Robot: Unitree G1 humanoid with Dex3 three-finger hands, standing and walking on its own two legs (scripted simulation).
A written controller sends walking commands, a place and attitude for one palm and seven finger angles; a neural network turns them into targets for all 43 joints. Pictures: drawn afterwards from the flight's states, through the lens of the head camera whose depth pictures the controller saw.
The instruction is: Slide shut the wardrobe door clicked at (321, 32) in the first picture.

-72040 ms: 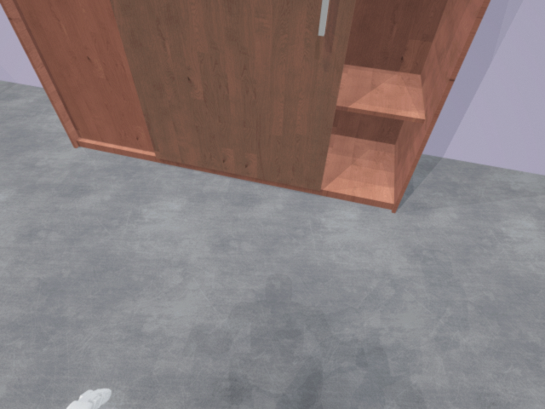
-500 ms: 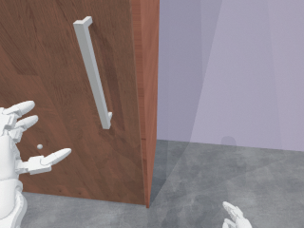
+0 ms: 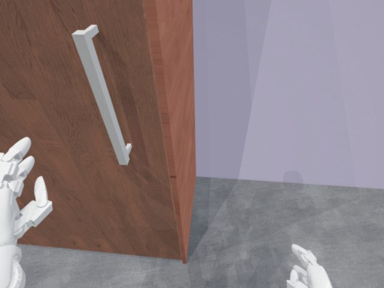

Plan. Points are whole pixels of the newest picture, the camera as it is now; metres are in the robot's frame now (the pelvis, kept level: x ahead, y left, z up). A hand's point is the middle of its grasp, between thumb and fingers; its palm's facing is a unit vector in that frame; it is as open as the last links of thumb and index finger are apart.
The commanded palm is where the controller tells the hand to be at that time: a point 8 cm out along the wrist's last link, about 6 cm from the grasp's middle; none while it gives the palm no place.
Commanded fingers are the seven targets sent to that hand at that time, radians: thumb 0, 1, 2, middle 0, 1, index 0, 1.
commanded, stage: draw the hand back to the body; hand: left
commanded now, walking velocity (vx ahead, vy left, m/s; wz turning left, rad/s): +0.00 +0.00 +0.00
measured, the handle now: (111, 106) +0.40 +0.23 +0.20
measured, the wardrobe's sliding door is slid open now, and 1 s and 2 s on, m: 0.00 0.00 0.00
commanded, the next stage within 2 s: step back with the hand held close in 0.22 s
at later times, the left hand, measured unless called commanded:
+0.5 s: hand (70, 203) +0.19 +0.23 +0.15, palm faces +0.44 -0.78 -0.44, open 7.4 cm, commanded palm +0.14 +0.26 +0.17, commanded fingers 0.00 0.90 0.90 -0.20 -0.30 -0.20 -0.30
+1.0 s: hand out of the picture +0.13 +0.33 +0.14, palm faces +0.50 -0.76 -0.42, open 7.4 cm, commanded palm +0.09 +0.34 +0.17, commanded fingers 0.00 0.90 0.90 -0.20 -0.30 -0.20 -0.30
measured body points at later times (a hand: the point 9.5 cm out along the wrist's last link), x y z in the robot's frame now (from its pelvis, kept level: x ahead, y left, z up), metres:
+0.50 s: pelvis -0.01 -0.03 +0.00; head -0.02 -0.06 +0.45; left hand +0.16 +0.27 +0.18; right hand +0.16 -0.27 -0.09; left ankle -0.02 +0.09 -0.73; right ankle +0.02 -0.08 -0.74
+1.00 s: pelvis -0.07 +0.05 -0.02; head -0.09 +0.05 +0.43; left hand +0.10 +0.36 +0.17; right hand +0.07 -0.19 -0.11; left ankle -0.04 +0.11 -0.74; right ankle -0.10 -0.08 -0.73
